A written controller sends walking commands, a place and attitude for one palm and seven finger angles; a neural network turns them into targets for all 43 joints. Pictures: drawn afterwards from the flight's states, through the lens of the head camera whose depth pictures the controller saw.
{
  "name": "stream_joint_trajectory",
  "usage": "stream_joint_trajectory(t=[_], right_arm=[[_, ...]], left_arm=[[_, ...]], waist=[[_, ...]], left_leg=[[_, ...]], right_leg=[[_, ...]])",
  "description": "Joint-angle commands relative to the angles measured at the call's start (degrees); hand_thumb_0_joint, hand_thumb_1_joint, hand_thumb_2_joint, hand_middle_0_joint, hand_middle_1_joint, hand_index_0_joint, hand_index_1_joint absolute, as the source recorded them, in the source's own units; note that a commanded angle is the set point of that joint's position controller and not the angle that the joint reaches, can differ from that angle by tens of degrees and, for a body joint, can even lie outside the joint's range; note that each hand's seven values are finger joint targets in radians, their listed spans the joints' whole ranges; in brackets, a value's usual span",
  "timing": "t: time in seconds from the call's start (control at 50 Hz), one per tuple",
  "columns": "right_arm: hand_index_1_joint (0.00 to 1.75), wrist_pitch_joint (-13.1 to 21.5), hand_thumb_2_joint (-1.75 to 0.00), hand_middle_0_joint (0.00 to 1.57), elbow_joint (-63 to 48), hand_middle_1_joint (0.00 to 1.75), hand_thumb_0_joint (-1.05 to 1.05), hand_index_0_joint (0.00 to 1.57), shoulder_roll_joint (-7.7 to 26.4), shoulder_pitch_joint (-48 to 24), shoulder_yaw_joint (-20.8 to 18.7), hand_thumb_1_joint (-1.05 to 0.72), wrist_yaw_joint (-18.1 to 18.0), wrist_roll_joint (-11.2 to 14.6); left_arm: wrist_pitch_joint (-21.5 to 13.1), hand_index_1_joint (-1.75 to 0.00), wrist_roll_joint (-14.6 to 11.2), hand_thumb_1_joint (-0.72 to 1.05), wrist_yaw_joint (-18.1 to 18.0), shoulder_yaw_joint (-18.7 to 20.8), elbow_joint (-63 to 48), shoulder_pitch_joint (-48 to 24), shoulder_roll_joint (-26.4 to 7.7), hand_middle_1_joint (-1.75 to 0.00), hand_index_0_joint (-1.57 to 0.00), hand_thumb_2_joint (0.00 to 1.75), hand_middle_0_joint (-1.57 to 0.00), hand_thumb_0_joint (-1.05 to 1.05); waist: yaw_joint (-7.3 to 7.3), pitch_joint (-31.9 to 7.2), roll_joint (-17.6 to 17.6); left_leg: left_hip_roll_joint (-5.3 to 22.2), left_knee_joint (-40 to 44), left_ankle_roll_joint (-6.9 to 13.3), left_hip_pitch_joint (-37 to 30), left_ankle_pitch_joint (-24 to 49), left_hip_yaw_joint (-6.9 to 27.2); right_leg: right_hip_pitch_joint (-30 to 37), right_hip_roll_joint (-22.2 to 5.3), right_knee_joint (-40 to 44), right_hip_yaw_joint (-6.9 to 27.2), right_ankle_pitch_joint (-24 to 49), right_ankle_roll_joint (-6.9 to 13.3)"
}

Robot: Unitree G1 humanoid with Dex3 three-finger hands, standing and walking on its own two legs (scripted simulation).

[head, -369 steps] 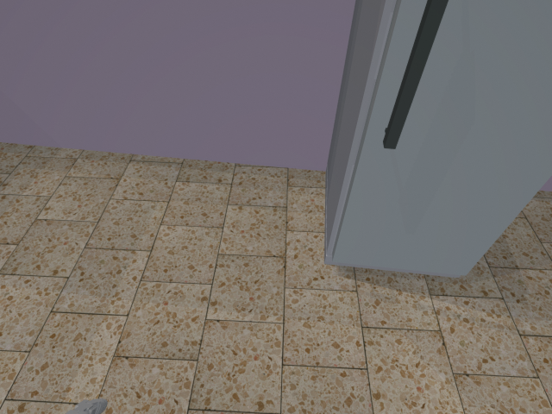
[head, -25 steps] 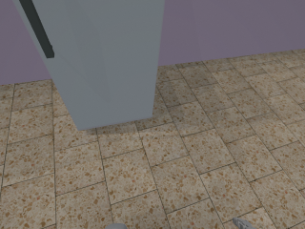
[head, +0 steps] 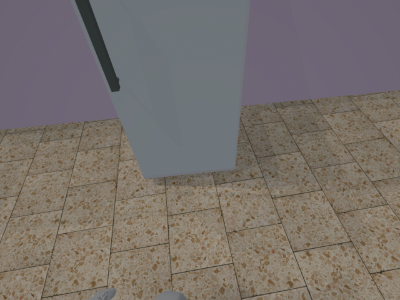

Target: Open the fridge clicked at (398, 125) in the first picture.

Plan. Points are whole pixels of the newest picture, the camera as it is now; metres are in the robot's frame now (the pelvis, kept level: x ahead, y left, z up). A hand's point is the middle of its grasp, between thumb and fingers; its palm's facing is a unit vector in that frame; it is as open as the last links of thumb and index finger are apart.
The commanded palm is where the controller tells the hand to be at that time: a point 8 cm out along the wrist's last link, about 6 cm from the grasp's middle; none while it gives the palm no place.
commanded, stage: take the last steps up to it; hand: left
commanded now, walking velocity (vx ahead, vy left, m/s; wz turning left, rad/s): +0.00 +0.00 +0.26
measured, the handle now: (92, 19) +0.83 +0.35 +0.20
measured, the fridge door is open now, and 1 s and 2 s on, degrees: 0 0 0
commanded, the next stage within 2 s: come to a stop and stand still in 1.30 s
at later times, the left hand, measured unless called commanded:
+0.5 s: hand out of the picture -0.05 +0.25 -0.17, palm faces +0.20 -0.96 -0.20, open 7.4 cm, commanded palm none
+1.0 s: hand (119, 266) +0.23 +0.23 -0.16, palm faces +0.19 -0.96 -0.22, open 7.2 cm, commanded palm none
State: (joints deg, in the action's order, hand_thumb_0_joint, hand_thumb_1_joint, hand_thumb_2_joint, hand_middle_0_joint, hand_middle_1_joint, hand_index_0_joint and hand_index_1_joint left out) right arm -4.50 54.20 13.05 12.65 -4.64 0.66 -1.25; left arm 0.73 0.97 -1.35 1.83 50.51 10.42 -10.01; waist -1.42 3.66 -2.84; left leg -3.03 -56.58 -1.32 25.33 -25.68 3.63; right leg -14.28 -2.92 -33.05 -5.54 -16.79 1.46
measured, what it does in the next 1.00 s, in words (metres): walks ahead: left foot, then right foot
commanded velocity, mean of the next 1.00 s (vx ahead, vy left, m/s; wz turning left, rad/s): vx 0.27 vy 0.03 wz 0.06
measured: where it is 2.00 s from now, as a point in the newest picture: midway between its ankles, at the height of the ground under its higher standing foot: (190, 278)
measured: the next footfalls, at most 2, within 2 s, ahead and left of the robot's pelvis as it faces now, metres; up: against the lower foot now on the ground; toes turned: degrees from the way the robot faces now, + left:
left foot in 0.36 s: +0.00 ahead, +0.15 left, +0.00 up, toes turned +12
right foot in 0.82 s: +0.27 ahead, -0.05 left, +0.00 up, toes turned -2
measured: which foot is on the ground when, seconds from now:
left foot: up 0.00-0.34, down 0.36-0.82, up 0.84-1.00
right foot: down 0.00-0.36, up 0.38-0.80, down 0.82-1.00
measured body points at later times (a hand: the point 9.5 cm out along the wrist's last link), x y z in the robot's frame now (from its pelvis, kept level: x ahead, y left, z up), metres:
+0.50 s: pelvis +0.01 +0.06 +0.01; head +0.00 +0.08 +0.46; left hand -0.06 +0.30 -0.16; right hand +0.08 -0.17 -0.13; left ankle -0.04 +0.14 -0.73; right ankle +0.03 -0.08 -0.66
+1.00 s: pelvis +0.17 +0.03 +0.00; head +0.18 +0.02 +0.45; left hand +0.22 +0.28 -0.14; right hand +0.16 -0.19 -0.16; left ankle +0.12 +0.17 -0.65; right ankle +0.23 -0.05 -0.73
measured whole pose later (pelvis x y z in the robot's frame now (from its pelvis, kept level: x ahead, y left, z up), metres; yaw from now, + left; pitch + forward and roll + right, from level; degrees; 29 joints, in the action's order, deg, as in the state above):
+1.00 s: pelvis +0.17 +0.03 +0.00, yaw +8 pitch -2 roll +0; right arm 0.3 63.5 9.1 20.3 -3.4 -0.2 -1.6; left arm -3.6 0.8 -1.4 3.7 58.4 11.3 -8.7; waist -1.6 3.0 -1.5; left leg 5.1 -67.2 0.5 26.1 -18.5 -1.9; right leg -14.9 -1.2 -29.1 -9.7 -12.3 3.3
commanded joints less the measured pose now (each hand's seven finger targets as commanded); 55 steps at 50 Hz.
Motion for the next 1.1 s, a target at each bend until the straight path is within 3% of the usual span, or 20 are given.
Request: stream_joint_trajectory(t=[0.0, 0.08, 0.16, 0.22, 0.28, 0.3, 0.34, 0.36, 0.42, 0.48, 0.6, 0.7, 0.76, 0.78, 0.8, 0.82, 0.86, 0.9, 0.94, 1.08], right_arm=[[0.3, 1.1, -0.9, 0.2, -2.4, 0.3, 0.0, 0.2, 4.4, 0.8, -1.2, -0.9, 0.4, -0.1], [0.3, 1.3, -0.9, 0.2, -2.0, 0.3, 0.0, 0.2, 3.3, -1.9, -0.5, -0.9, 0.1, 0.0], [0.3, 2.0, -0.9, 0.2, -2.2, 0.3, 0.0, 0.2, 2.7, -5.4, 0.4, -0.9, 0.5, -0.1], [0.3, 3.0, -0.9, 0.2, -2.2, 0.3, 0.0, 0.2, 2.1, -5.2, 0.6, -0.9, 0.9, 0.1], [0.3, 4.1, -0.9, 0.2, 0.2, 0.3, 0.0, 0.2, 1.3, 2.0, 1.2, -0.9, 0.6, 0.1], [0.3, 4.7, -0.9, 0.2, 1.5, 0.3, 0.0, 0.2, 2.6, 6.2, 0.9, -0.9, 0.2, 0.2], [0.3, 5.0, -0.9, 0.2, 3.2, 0.3, 0.0, 0.2, 11.3, 14.7, -0.7, -0.9, -1.0, -0.5], [0.3, 5.0, -0.9, 0.2, 3.7, 0.3, 0.0, 0.2, 10.9, 14.0, -0.6, -0.9, -1.3, -0.5], [0.3, 6.3, -0.9, 0.2, 3.0, 0.3, 0.0, 0.2, 5.8, 7.7, 1.2, -0.9, -2.0, -0.1], [0.3, 7.5, -0.9, 0.2, 4.0, 0.3, 0.0, 0.2, 4.5, 8.4, 1.7, -0.9, -2.2, 0.4], [0.3, 8.2, -0.9, 0.2, 7.2, 0.3, 0.0, 0.2, 3.2, 13.0, 1.3, -0.9, -2.5, 0.3], [0.3, 8.2, -0.9, 0.2, 9.5, 0.3, 0.0, 0.2, 2.9, 15.6, 1.2, -0.9, -2.5, -0.4], [0.3, 8.1, -0.9, 0.2, 10.0, 0.3, 0.0, 0.2, 3.5, 14.0, 1.2, -0.9, -2.6, -0.1], [0.3, 8.4, -0.9, 0.2, 9.7, 0.3, 0.0, 0.2, 2.9, 13.8, 1.2, -0.9, -2.2, 0.4], [0.3, 8.8, -0.9, 0.2, 8.1, 0.3, 0.0, 0.2, -0.3, 15.8, 1.6, -0.9, -1.6, 1.2], [0.3, 8.5, -0.9, 0.2, 6.5, 0.3, 0.0, 0.2, 0.1, 14.4, 1.5, -0.9, -1.7, 1.3], [0.3, 7.6, -0.9, 0.2, 5.1, 0.3, 0.0, 0.2, 0.0, 7.2, 0.8, -0.9, -1.2, 0.6], [0.3, 6.3, -0.9, 0.2, 6.4, 0.3, 0.0, 0.2, -2.2, 9.1, 1.0, -0.9, -0.8, -0.2], [0.3, 5.3, -0.9, 0.2, 7.3, 0.3, 0.0, 0.2, -3.3, 11.8, 1.2, -0.9, -0.5, -0.6], [0.3, 5.5, -0.9, 0.2, 3.2, 0.3, 0.0, 0.2, -2.8, 3.5, 1.2, -0.9, 0.8, -0.3]], left_arm=[[-1.2, -0.3, 0.3, 0.9, -0.8, 2.9, -3.5, -1.7, -10.2, -0.3, -0.2, 0.9, -0.2, 0.0], [-1.5, -0.3, 0.6, 0.9, -0.8, 3.0, -0.6, 4.2, -10.8, -0.3, -0.2, 0.9, -0.2, 0.0], [-1.9, -0.3, 0.8, 0.9, -0.3, 3.5, 3.2, 10.1, -12.0, -0.3, -0.2, 0.9, -0.2, 0.0], [-2.2, -0.3, 1.2, 0.9, -0.1, 3.8, 4.9, 10.6, -12.8, -0.3, -0.2, 0.9, -0.2, 0.0], [-1.8, -0.3, 0.7, 0.9, 0.2, 3.7, 6.0, 7.8, -12.5, -0.3, -0.2, 0.9, -0.2, 0.0], [-1.6, -0.3, 0.3, 0.9, 0.5, 3.4, 5.9, 6.8, -11.2, -0.3, -0.2, 0.9, -0.2, 0.0], [-1.3, -0.3, 0.1, 0.9, 1.3, 1.6, 2.5, 2.9, -4.2, -0.3, -0.2, 0.9, -0.2, 0.0], [-1.3, -0.3, 0.8, 0.9, 1.2, 1.7, 1.7, -0.7, -5.3, -0.3, -0.2, 0.9, -0.2, 0.0], [-1.6, -0.3, 0.8, 0.9, 2.4, 1.7, 4.9, 1.5, -5.2, -0.3, -0.2, 0.9, -0.2, 0.0], [-1.3, -0.3, 0.6, 0.9, 2.4, 1.4, 7.0, 4.8, -4.2, -0.3, -0.2, 0.9, -0.2, 0.0], [-1.2, -0.3, 0.3, 0.9, 2.4, 1.4, 4.8, -0.8, -3.4, -0.3, -0.2, 0.9, -0.2, 0.0], [-2.2, -0.3, 0.1, 0.9, 2.6, 1.6, 3.0, -5.6, -2.1, -0.3, -0.2, 0.9, -0.2, 0.0], [-3.2, -0.3, 0.4, 0.9, 2.5, 2.5, 6.4, 5.7, -3.4, -0.3, -0.2, 0.9, -0.2, 0.0], [-4.0, -0.3, 0.6, 0.9, 2.1, 3.2, 9.0, 14.2, -6.4, -0.3, -0.2, 0.9, -0.2, 0.0], [-4.8, -0.3, 1.0, 0.9, 1.2, 4.8, 10.8, 21.8, -12.6, -0.3, -0.2, 0.9, -0.2, 0.0], [-4.5, -0.3, -0.2, 0.9, 1.1, 5.1, 11.4, 23.8, -15.8, -0.3, -0.2, 0.9, -0.2, 0.0], [-3.9, -0.3, -0.3, 0.9, 0.6, 4.2, 8.3, 12.1, -11.6, -0.3, -0.2, 0.9, -0.2, 0.0], [-4.1, -0.3, 0.1, 0.9, 0.2, 2.6, 7.0, 5.5, -6.2, -0.3, -0.2, 0.9, -0.2, 0.0], [-4.6, -0.3, 0.3, 0.9, 0.2, 1.9, 7.3, 4.8, -4.2, -0.3, -0.2, 0.9, -0.2, 0.0], [-5.3, -0.3, 0.4, 0.9, 0.7, 2.2, 9.1, 8.1, -6.6, -0.3, -0.2, 0.9, -0.2, 0.0]], waist=[[0.04, -0.9, 11.0], [2.78, -1.9, 12.4], [5.76, -2.3, 12.4], [5.76, -2.4, 13.5], [1.93, -3.3, 10.6], [-0.15, -4.0, 5.3], [-4.18, -0.1, -17.9], [-4.56, 2.2, -13.6], [-0.6, 6.5, -6.4], [1.11, 4.8, -3.9], [0.2, 5.5, -2.7], [-1.07, 6.3, -3.2], [4.69, 0.9, -1.3], [8.2, -4.2, 2.2], [10.0, -11.4, 15.2], [9.13, -13.3, 15.7], [6.76, -2.6, 8.1], [2.21, 1.0, 5.7], [0.07, 0.7, 8.3], [1.67, 1.4, 8.3]], left_leg=[[3.9, -13.1, -1.3, 4.5, 4.9, -0.7], [4.5, -2.9, -2.3, 3.6, 1.9, -2.8], [5.1, 6.6, -1.7, 2.3, 0.1, -5.6], [5.7, 13.5, -0.4, -1.3, -2.6, -7.0], [3.7, 28.8, 0.7, -16.4, 4.8, -10.7], [4.4, 35.4, 1.1, -24.5, 6.5, -9.2], [24.4, 47.5, 9.9, -29.6, -8.0, 18.4], [26.2, 49.4, 12.4, -24.6, -12.6, 20.9], [20.4, 49.5, 10.8, -19.0, -3.0, 10.7], [17.5, 48.4, 10.6, -20.5, 12.4, 3.7], [18.6, 48.0, 12.3, -23.7, 20.7, 1.4], [18.7, 43.5, 11.4, -22.7, 29.1, -0.3], [15.2, 29.5, 8.7, -19.5, 39.3, -4.7], [12.3, 17.7, 6.7, -13.7, 37.4, -6.8], [5.3, -0.8, 3.8, 0.7, 15.8, -10.6], [2.7, -15.2, 3.6, 6.2, -7.3, -6.5], [8.2, -20.7, 4.0, 10.7, 0.6, -2.1], [10.5, -16.2, 2.8, 6.9, 7.3, -2.3], [10.5, -10.7, 1.4, 3.5, 10.0, -4.4], [10.0, 9.8, -0.1, 3.1, 14.6, -8.1]], right_leg=[[-1.0, -14.5, 17.8, 9.5, 4.5, 4.1], [5.0, -15.3, 16.4, 8.6, 11.7, 5.5], [9.0, -17.3, 19.0, 11.1, 2.7, 5.8], [7.3, -18.9, 20.5, 12.7, -6.5, 6.6], [-1.4, -15.0, 16.5, 7.1, -11.2, 3.4], [-7.1, -12.2, 11.1, 3.5, -13.3, 0.9], [-26.0, -0.7, -14.8, -5.6, -16.6, -3.8], [-27.0, -2.6, -21.4, 0.0, -15.6, -2.4], [-25.7, -4.4, -29.0, 2.5, -4.2, -2.6], [-23.5, -4.3, -28.8, 2.1, 1.0, -3.7], [-23.7, -4.6, -18.0, 1.3, 3.4, -4.2], [-15.8, -1.9, -6.4, -1.0, 2.1, -1.9], [2.0, 2.1, 1.7, -3.8, 5.7, 0.0], [14.5, -0.9, 3.9, 0.5, 7.4, 1.7], [28.3, -17.0, 9.1, 22.0, 10.0, 7.4], [26.3, -25.6, 16.8, 35.5, 7.0, 12.6], [9.7, -22.8, 22.6, 32.0, -16.3, 11.1], [-0.5, -17.9, 23.6, 19.1, -10.7, 7.6], [-4.8, -14.2, 24.4, 10.5, -3.8, 5.6], [-0.3, -12.6, 25.0, 6.6, 0.9, 7.1]])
